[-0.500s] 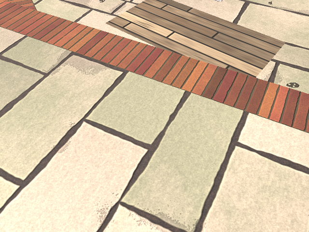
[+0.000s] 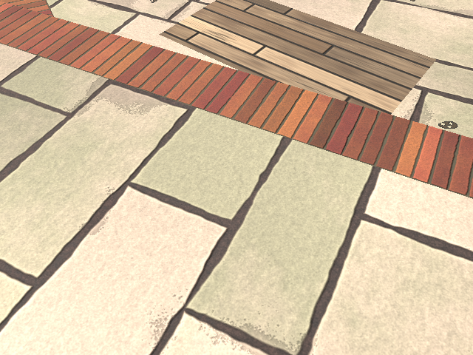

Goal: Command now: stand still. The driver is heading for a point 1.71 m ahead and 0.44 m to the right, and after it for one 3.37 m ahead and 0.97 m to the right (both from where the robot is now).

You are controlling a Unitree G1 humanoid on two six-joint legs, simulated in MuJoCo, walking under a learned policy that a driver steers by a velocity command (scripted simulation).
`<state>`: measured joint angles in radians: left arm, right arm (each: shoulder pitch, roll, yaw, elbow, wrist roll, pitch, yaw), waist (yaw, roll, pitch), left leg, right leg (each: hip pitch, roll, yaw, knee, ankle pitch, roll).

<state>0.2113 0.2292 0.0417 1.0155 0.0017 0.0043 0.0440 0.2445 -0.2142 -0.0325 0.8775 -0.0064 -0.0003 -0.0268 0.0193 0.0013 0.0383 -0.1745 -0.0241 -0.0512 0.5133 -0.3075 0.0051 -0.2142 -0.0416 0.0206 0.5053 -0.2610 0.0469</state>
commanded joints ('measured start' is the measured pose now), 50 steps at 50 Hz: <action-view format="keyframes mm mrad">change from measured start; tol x4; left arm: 1 19 107 19 -12 -1 -6 5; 39 133 38 -11 101 -9 0 11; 46 88 -12 -19 39 -24 -79 -21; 48 140 -13 -17 46 -34 -99 -33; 50 352 46 4 113 -28 -107 -33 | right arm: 1 20 -100 -20 -18 1 -10 -6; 38 123 -50 15 189 8 -4 -15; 45 203 -142 -22 182 38 -42 -8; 47 170 -155 -28 165 42 -50 -2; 50 -19 -101 -11 88 47 -61 5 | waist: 1 -1 5 -7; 38 -12 1 4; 42 -24 39 128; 46 -44 190 121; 49 66 148 153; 50 108 20 133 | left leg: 1 -58 35 -28 -106 187 15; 37 -76 21 5 -119 143 4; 38 -67 12 14 -125 41 6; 41 -166 21 -24 -138 -429 63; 43 -172 90 -124 -177 -492 108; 46 -105 255 -375 -293 -539 204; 48 -214 252 -359 -286 -479 196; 49 -297 195 -271 -215 -402 156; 50 -401 100 -126 -15 -239 98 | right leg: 1 37 0 -3 -64 148 -14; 37 12 20 -17 -78 115 -28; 39 4 56 -51 -53 -129 -40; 41 -94 64 -48 -20 -389 -71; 43 -165 53 -35 30 -370 -87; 45 -227 71 -77 162 -232 -81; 47 -176 52 -61 216 -178 -113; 49 52 52 -47 -3 -166 -146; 50 196 -23 100 -100 -168 -165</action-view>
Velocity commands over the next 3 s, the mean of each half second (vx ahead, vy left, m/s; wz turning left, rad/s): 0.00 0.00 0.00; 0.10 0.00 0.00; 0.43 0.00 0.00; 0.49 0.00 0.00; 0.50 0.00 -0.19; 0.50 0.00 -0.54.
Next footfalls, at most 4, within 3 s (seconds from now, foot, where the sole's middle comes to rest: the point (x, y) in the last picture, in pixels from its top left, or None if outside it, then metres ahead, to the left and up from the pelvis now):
1.42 left None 0.42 0.09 -0.77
1.98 right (298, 284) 0.74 -0.14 -0.77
2.50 left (229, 205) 1.04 0.08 -0.77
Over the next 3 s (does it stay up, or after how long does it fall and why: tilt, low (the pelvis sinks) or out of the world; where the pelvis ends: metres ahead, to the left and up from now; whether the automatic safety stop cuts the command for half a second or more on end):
stays up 1.11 -0.09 -0.01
